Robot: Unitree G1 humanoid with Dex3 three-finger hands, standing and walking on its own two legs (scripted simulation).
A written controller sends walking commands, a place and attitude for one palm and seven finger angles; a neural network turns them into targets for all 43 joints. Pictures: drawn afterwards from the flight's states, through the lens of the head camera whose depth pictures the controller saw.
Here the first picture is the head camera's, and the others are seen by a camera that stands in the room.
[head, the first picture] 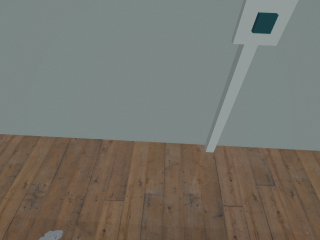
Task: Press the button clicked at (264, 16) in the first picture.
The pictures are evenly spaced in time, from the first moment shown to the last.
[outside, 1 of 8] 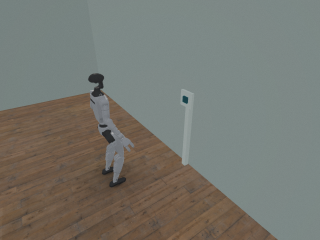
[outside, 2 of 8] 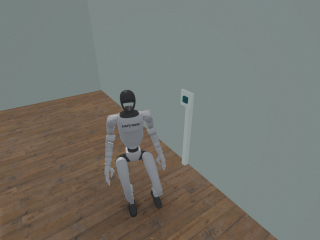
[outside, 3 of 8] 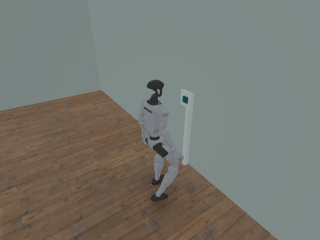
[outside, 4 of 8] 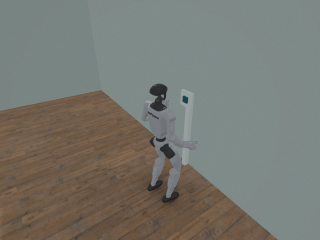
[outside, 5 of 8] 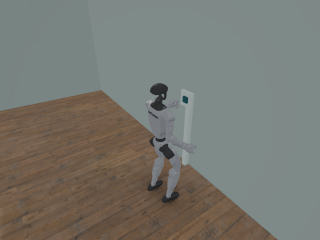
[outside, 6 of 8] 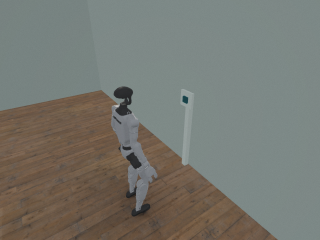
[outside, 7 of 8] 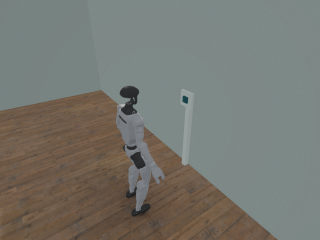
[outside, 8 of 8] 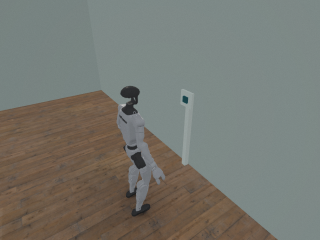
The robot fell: no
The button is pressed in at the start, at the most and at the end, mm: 0 11 0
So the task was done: yes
